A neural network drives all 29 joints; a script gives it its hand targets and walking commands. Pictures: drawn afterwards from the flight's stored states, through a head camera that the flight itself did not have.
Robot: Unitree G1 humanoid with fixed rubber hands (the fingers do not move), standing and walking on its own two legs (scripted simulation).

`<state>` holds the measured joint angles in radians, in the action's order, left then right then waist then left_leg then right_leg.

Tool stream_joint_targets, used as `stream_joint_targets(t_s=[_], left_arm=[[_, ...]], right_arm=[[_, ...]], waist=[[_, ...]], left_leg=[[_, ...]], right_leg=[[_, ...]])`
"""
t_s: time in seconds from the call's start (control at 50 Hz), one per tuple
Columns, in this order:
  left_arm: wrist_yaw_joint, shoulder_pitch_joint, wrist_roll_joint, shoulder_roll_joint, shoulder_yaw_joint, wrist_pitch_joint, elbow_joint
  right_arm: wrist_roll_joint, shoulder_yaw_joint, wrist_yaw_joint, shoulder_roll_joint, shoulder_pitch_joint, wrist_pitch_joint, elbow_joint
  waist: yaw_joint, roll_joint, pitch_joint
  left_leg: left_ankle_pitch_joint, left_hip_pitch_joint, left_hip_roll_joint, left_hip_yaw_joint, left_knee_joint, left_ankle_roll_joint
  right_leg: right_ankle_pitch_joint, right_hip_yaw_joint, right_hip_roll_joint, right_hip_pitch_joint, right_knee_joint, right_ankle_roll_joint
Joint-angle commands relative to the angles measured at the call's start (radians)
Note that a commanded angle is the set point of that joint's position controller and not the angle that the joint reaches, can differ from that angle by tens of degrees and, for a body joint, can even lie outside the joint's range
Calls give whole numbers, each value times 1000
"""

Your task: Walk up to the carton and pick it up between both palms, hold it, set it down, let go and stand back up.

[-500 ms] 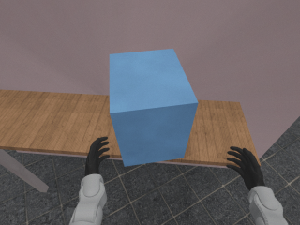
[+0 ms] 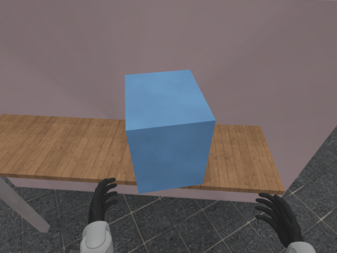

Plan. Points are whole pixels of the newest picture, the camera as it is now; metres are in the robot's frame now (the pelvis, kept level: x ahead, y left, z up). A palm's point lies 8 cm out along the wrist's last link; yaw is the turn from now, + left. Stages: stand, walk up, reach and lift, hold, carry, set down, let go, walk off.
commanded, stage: set down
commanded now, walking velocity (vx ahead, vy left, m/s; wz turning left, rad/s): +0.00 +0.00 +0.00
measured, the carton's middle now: (164, 130) +0.49 +0.07 +0.03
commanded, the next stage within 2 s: let go in 1.98 s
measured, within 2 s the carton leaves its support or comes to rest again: neither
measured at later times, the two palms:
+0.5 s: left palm (100, 209) +0.24 +0.20 -0.01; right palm (280, 237) +0.20 -0.22 -0.02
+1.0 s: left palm (101, 226) +0.21 +0.20 -0.04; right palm (280, 239) +0.20 -0.22 -0.03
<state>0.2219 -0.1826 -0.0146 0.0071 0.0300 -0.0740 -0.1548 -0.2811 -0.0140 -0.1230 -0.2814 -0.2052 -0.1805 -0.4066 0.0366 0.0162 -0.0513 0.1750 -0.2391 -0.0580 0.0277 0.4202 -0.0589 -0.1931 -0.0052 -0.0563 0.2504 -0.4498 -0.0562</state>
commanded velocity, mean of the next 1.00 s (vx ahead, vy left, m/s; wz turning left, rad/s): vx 0.00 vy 0.00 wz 0.00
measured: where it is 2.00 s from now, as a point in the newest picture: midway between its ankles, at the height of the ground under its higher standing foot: outside the picture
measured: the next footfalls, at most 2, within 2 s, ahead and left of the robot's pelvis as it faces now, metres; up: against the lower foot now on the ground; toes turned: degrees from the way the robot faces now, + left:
none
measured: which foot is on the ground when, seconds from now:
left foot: down 0.00-1.00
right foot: down 0.00-1.00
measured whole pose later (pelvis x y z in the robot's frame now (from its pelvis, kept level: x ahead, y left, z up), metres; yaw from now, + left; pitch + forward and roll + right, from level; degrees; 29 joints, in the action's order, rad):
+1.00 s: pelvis +0.02 +0.02 +0.00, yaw -2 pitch +0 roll +0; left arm 0.16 -0.23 -0.01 0.01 0.02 -0.06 -0.30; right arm -0.22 -0.01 -0.11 -0.28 -0.21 -0.17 -0.47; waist 0.04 0.02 0.01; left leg 0.21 -0.21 -0.05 -0.02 0.42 -0.04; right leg -0.21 0.05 -0.04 0.23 -0.45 -0.03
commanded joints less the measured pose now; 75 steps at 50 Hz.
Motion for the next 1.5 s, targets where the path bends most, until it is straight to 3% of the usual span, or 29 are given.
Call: stream_joint_targets(t_s=[0.0,0.12,0.14,0.16,0.2,0.22,0.24,0.26,0.38,0.52,0.56,0.58,0.66,0.72,0.82,0.84,0.88,0.92,0.96,0.98,1.02,1.04,1.14,1.16,1.22,1.32,1.34,1.38,1.48], left_arm=[[23,221,80,69,-66,29,308],[10,176,63,75,-60,-16,316],[-4,155,59,71,-62,-29,262],[1,124,57,63,-70,-17,314],[-19,112,61,75,-62,-19,255],[-19,89,44,63,-74,-17,262],[-8,63,41,73,-69,3,380],[-24,45,30,72,-61,-1,280],[-60,-38,11,72,-42,39,176],[-64,-67,1,86,-25,82,162],[-60,-57,1,97,-20,100,163],[-81,-72,-27,92,-5,80,22],[-87,-13,-20,95,-19,67,30],[-64,3,2,126,-14,88,115],[-90,67,11,151,-12,65,-21],[-74,69,17,142,-11,74,56],[-88,60,4,147,-5,65,-19],[-69,73,30,155,-8,77,97],[-95,81,23,175,10,70,-35],[-76,84,24,172,6,77,53],[-109,88,15,187,7,56,-63],[-116,78,5,192,19,52,-98],[-109,81,34,212,19,67,16],[-135,76,15,218,32,56,-111],[-117,90,27,228,30,69,-6],[-129,82,29,239,22,57,-53],[-152,74,25,240,30,41,-150],[-136,113,45,241,21,49,-65],[-161,86,45,263,30,43,-133]], right_arm=[[-5,-13,15,-177,268,-3,415],[23,-13,24,-168,198,57,376],[48,-28,27,-163,173,70,293],[34,-12,21,-158,157,57,361],[55,-36,30,-169,144,55,315],[51,-25,25,-169,128,57,258],[18,-20,15,-185,103,31,354],[35,-14,16,-178,95,30,287],[51,1,22,-167,52,-23,263],[45,2,14,-180,30,-79,240],[38,21,9,-167,42,-91,261],[56,50,16,-133,10,-69,145],[80,17,16,-129,54,-44,89],[76,-6,16,-146,78,-64,160],[139,-5,31,-100,127,-28,77],[123,-10,23,-128,145,-38,129],[138,5,35,-99,114,-29,50],[116,-27,30,-134,156,-47,130],[148,0,46,-82,129,-33,41],[133,-1,37,-100,145,-40,79],[162,4,52,-60,122,-21,5],[162,21,59,-47,112,-20,-20],[150,14,57,-74,128,-43,34],[174,35,72,-22,103,-32,-50],[165,10,68,-52,147,-49,1],[179,26,66,-30,137,-52,-51],[191,39,80,-3,126,-43,-87],[192,15,73,-34,159,-47,-43],[211,33,88,3,120,-52,-92]], waist=[[3,170,-46],[13,130,3],[-1,115,13],[11,107,-19],[-9,143,-4],[-10,93,18],[-2,75,-41],[-14,97,-35],[-7,102,-88],[6,88,-117],[14,80,-142],[0,79,-60],[-7,61,-21],[13,51,-67],[-2,76,-6],[17,75,-26],[9,67,1],[18,59,-61],[-2,94,-1],[19,68,-39],[-16,89,5],[-3,89,9],[2,86,-51],[-12,99,13],[-2,60,-49],[5,45,-43],[-9,97,-6],[-3,69,-21],[-11,102,-25]], left_leg=[[27,121,83,-94,-56,78],[45,117,68,-92,-110,71],[52,106,65,-102,-123,68],[22,120,62,-93,-123,65],[12,127,67,-101,-116,68],[-12,141,65,-98,-127,59],[-90,173,63,-89,-118,52],[-74,173,70,-97,-119,63],[-167,173,83,-95,-88,63],[-232,181,81,-96,-76,56],[-221,181,81,-93,-75,61],[-169,165,94,-106,-82,67],[-100,197,76,-96,-101,64],[-138,163,74,-93,-99,59],[-43,142,72,-103,-104,73],[-67,147,65,-99,-106,67],[-48,148,75,-113,-97,72],[-101,153,66,-100,-97,65],[-33,132,76,-111,-95,76],[-85,142,70,-103,-93,69],[-22,128,82,-114,-87,75],[-29,125,86,-119,-85,79],[-85,149,76,-108,-84,73],[-30,118,88,-122,-84,80],[-61,124,82,-109,-77,71],[-73,147,78,-114,-82,74],[-32,133,84,-120,-81,85],[-42,149,74,-114,-82,78],[-44,141,84,-123,-73,82]], right_leg=[[-417,193,129,37,221,21],[-303,151,104,-22,205,24],[-271,156,95,-44,204,35],[-219,144,93,-68,194,35],[-183,133,84,-69,196,49],[-128,119,79,-56,190,38],[-33,96,65,-82,173,34],[18,89,61,-92,168,37],[263,84,49,-127,131,35],[372,58,28,-150,105,32],[340,57,30,-152,105,28],[321,77,47,-145,124,33],[135,66,41,-81,153,17],[175,57,39,-116,129,18],[30,83,63,-66,163,25],[40,74,52,-76,154,23],[30,101,64,-80,158,29],[91,67,41,-94,134,26],[42,109,68,-85,157,40],[89,89,57,-99,141,32],[50,121,82,-95,162,45],[74,127,90,-110,161,49],[140,90,65,-124,137,47],[124,116,88,-134,152,55],[130,95,72,-126,131,48],[162,67,63,-114,127,43],[131,89,75,-121,142,52],[115,67,66,-97,138,47],[151,83,82,-136,140,57]])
